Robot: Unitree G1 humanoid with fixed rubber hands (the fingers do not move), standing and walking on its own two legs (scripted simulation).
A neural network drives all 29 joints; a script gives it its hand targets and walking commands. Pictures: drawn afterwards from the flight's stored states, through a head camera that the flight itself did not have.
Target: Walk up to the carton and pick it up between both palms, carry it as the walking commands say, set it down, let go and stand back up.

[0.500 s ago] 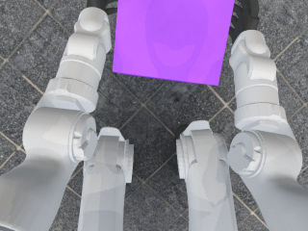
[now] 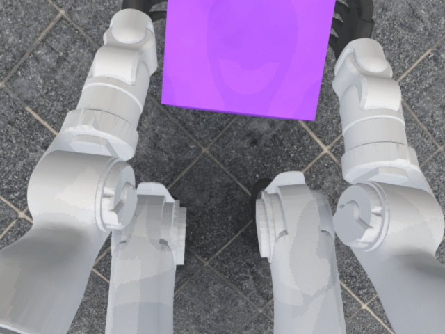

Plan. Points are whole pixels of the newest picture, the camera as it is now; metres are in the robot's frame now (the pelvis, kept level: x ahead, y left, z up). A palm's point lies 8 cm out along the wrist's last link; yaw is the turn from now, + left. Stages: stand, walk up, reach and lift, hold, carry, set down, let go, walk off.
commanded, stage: set down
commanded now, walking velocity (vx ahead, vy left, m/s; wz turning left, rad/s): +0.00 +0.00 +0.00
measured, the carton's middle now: (240, 49) +0.52 -0.07 -0.24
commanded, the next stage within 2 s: none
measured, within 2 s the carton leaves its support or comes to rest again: neither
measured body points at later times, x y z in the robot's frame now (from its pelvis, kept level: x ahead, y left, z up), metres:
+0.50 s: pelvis -0.01 +0.00 +0.00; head +0.36 -0.01 +0.25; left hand +0.56 +0.09 -0.18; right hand +0.51 -0.23 -0.18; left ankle +0.09 +0.12 -0.34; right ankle +0.11 -0.14 -0.34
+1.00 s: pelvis -0.01 -0.01 +0.01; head +0.36 -0.02 +0.27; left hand +0.57 +0.11 -0.15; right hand +0.52 -0.25 -0.14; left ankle +0.09 +0.11 -0.34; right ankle +0.11 -0.14 -0.34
